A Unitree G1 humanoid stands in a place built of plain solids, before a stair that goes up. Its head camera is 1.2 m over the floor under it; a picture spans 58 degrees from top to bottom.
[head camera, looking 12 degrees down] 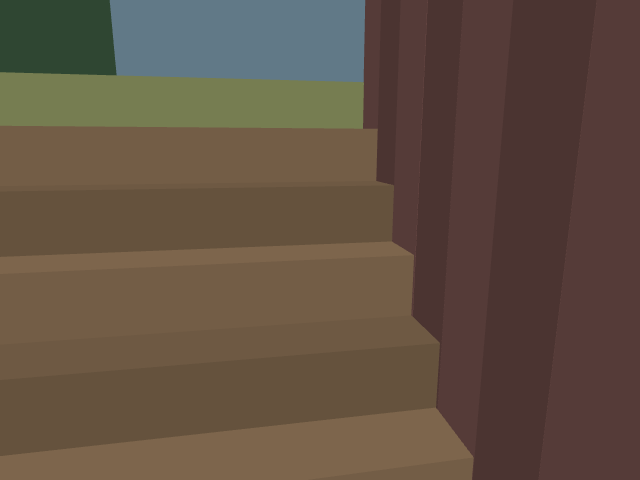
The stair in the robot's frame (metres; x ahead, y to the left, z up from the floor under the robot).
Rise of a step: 0.21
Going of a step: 0.22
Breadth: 1.60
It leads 10 degrees to the left of straight ahead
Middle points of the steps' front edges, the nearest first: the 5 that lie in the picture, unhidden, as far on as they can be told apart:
1.04 0.43 0.64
1.26 0.47 0.85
1.47 0.51 1.07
1.69 0.55 1.28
1.91 0.59 1.49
